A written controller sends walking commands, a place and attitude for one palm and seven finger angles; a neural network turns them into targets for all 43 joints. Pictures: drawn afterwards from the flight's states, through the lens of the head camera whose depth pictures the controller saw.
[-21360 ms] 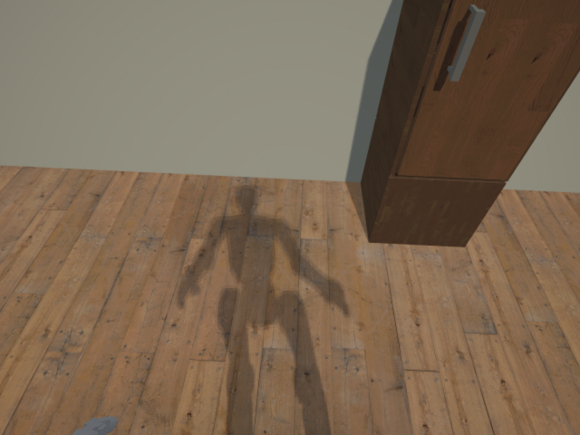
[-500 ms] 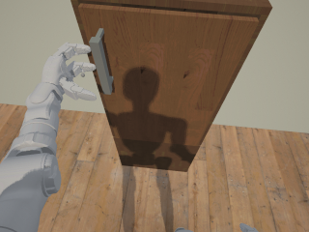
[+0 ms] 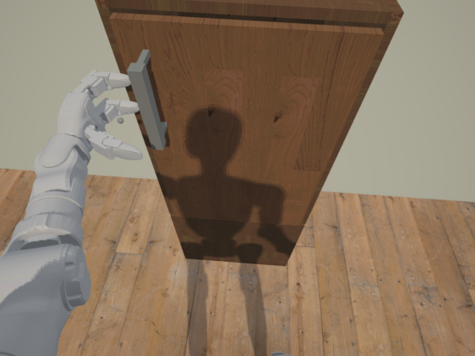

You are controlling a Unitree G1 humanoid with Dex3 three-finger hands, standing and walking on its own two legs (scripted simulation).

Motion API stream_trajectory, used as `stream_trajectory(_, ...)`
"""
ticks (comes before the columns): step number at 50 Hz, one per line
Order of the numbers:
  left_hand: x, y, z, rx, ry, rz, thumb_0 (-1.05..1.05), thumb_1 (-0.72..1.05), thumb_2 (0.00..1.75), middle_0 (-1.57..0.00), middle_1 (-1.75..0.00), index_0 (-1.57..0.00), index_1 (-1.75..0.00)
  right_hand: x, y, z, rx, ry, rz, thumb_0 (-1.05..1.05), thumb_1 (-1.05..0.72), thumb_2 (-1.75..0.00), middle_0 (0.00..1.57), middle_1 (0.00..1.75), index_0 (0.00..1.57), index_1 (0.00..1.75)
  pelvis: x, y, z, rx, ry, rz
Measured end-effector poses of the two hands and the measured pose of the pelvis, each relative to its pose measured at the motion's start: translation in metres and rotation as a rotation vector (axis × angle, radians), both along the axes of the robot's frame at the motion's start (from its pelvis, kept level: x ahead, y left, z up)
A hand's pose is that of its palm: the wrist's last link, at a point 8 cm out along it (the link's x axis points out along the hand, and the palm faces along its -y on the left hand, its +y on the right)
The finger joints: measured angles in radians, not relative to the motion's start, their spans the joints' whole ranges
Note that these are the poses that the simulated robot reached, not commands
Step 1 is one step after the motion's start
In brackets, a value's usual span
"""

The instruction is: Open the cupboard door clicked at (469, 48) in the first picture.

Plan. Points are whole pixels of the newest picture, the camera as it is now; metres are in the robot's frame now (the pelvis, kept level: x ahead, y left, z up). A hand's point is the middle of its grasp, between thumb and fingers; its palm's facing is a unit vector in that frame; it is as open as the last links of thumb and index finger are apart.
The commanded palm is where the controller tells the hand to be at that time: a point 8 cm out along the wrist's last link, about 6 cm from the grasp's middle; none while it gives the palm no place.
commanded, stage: slide the fingers in behind the handle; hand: left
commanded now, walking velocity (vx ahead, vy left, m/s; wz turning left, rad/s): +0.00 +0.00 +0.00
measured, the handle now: (152, 103) +0.50 +0.13 +0.14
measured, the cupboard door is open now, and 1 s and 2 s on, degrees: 0 0 0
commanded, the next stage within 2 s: close the thumb around the handle in 1.50 s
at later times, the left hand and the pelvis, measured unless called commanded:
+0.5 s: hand (136, 124) +0.45 +0.15 +0.14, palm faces -0.12 -0.99 +0.01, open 14.0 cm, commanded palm +0.43 +0.20 +0.14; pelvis +0.00 +0.00 +0.00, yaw +0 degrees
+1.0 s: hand (154, 125) +0.45 +0.12 +0.14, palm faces -0.12 -0.99 +0.01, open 14.0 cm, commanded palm +0.43 +0.18 +0.14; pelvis +0.00 +0.00 +0.00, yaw +0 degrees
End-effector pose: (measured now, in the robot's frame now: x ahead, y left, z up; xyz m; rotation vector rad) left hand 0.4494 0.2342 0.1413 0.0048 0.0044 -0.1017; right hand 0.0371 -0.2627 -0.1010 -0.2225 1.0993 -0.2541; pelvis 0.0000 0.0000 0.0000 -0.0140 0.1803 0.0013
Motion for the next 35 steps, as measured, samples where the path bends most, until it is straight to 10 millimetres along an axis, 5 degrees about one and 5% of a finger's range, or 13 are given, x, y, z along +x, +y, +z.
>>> stream_trajectory(14,-0.004,-0.023,0.000,-0.023,0.010,-0.010,-0.01,-0.50,0.30,-0.30,-1.20,-0.30,-1.20,0.025,0.005,0.002,0.018,-0.079,0.033,0.01,-0.91,-0.90,0.20,0.30,0.21,0.29,-0.001,-0.001,0.001,0.003,-0.017,0.004)
stream_trajectory(35,-0.010,-0.042,0.002,-0.014,-0.014,-0.021,-0.01,-0.50,0.30,-0.30,-1.20,-0.30,-1.20,0.015,0.003,0.001,0.022,-0.069,0.027,0.01,-0.91,-0.90,0.20,0.30,0.21,0.29,-0.005,-0.002,0.002,0.006,-0.033,0.005)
